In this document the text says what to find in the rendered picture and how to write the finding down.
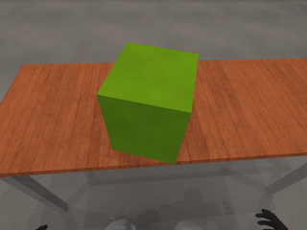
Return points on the left robot thigh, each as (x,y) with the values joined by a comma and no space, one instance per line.
(121,224)

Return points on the robot thigh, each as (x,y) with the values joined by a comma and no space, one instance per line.
(121,224)
(188,225)

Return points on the table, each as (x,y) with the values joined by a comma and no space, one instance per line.
(243,109)

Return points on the right robot thigh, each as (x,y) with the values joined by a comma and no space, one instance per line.
(188,225)

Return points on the robot right hand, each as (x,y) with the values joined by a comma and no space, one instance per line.
(273,221)

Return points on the carton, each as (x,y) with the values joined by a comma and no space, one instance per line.
(146,100)

